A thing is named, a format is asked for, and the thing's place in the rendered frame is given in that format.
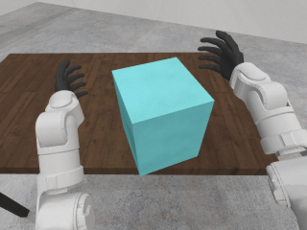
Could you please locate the table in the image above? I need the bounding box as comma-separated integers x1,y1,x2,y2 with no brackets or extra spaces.
0,52,279,218

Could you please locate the right robot upper arm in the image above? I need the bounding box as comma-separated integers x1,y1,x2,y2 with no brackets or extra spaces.
266,155,307,230

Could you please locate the robot right forearm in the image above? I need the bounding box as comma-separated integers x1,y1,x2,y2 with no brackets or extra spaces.
229,62,307,157

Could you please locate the carton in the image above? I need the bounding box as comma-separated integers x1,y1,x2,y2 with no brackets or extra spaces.
111,57,215,176

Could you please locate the right robot hand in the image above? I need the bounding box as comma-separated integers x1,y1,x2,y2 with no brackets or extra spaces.
198,30,244,81

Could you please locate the robot left forearm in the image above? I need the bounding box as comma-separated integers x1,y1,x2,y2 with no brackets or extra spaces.
35,90,84,230

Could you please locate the left robot upper arm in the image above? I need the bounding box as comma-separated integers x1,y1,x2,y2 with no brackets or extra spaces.
36,192,95,230

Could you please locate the left robot hand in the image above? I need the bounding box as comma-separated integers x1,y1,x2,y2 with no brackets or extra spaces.
55,58,88,99

